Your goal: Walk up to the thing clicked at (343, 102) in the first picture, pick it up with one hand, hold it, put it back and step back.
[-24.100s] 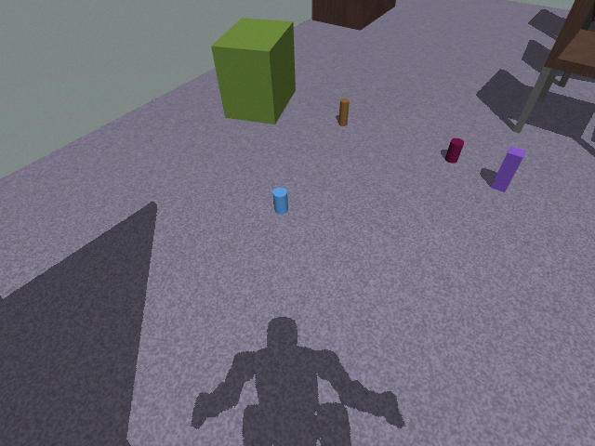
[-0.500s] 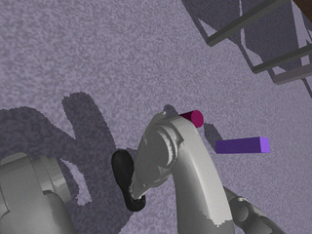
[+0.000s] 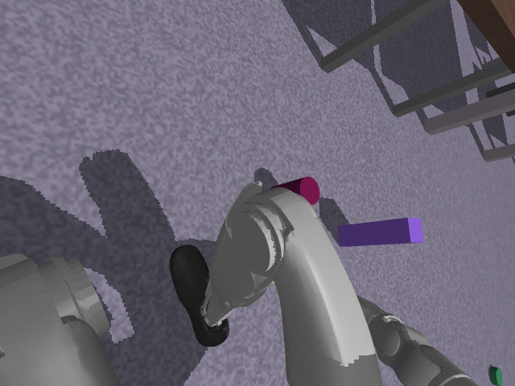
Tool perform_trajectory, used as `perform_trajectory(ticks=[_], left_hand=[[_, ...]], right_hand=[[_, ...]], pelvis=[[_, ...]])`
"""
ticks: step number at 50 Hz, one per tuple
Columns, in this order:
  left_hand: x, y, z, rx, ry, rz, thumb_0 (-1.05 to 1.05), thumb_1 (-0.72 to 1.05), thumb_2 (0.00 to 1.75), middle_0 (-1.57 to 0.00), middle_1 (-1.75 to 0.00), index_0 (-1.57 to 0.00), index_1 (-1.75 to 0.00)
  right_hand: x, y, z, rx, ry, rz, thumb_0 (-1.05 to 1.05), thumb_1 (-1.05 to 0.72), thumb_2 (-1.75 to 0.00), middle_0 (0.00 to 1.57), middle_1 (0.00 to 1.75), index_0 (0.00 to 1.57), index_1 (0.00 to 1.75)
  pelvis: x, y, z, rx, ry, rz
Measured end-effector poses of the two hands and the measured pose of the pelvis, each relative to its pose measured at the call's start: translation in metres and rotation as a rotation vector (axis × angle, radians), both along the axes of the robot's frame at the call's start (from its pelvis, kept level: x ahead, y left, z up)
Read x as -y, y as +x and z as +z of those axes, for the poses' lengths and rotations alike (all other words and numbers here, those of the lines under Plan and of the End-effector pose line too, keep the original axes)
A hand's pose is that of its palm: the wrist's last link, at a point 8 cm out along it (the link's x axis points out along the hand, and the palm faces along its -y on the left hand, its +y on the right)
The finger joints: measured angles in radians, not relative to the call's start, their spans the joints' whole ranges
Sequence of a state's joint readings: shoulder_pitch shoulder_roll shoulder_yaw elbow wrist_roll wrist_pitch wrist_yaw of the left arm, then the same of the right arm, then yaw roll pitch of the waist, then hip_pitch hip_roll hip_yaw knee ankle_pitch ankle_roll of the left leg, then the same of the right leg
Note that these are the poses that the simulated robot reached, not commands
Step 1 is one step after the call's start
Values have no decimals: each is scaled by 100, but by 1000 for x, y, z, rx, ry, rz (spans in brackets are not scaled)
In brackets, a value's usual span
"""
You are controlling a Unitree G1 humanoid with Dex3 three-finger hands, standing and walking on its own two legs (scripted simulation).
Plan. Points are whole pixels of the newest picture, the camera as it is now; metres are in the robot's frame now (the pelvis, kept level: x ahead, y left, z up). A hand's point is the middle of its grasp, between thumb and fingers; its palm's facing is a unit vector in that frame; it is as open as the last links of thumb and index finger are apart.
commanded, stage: lower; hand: left
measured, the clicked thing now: out of the picture +0.46 +0.29 -0.21
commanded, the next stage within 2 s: loosen in 0.08 s
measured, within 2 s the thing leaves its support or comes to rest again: rests again in 0.40 s
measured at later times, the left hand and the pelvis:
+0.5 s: hand out of the picture +0.47 +0.31 -0.19, palm faces +0.44 -0.90 -0.01, open 10.2 cm; pelvis +0.00 +0.00 +0.00, yaw +0 degrees
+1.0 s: hand out of the picture +0.47 +0.32 -0.18, palm faces +0.45 -0.90 -0.01, open 16.7 cm; pelvis +0.00 +0.00 +0.00, yaw +0 degrees
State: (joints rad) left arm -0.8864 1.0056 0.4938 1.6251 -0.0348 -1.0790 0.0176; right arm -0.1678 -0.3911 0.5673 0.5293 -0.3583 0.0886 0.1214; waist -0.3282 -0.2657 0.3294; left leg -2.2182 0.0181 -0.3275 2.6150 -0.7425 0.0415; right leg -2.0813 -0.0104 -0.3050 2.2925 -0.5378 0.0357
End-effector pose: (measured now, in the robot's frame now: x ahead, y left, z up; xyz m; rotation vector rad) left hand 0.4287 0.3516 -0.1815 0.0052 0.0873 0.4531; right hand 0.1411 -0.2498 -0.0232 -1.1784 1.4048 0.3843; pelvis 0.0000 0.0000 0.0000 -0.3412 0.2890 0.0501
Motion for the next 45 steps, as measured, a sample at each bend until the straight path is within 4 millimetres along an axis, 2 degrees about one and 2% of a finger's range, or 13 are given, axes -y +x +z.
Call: perform_trajectory(ticks=[13,21,32,45], left_hand=[[1,0,-2,5,1,3,-1,-60,100,-98,-135,-102,-135],[3,-1,-4,9,-6,8,0,-51,83,-100,-114,-103,-115],[2,1,-1,15,-3,7,-1,-54,50,-74,-69,-73,-71],[2,1,-1,10,-6,11,-1,-60,23,-38,-31,-36,-33]], right_hand=[[0,0,2,-7,-10,15,0,-91,-90,20,30,21,30],[-3,1,3,-7,-13,26,0,-91,-90,21,30,21,30],[-5,3,4,4,-11,28,0,-91,-90,21,30,21,30],[-6,2,4,2,-6,24,0,-91,-90,21,30,21,30]], pelvis=[[0,0,0,5,-7,-5],[-1,-1,1,9,-11,-5],[-2,-2,1,9,-14,-6],[-2,-2,2,6,-13,-5]])
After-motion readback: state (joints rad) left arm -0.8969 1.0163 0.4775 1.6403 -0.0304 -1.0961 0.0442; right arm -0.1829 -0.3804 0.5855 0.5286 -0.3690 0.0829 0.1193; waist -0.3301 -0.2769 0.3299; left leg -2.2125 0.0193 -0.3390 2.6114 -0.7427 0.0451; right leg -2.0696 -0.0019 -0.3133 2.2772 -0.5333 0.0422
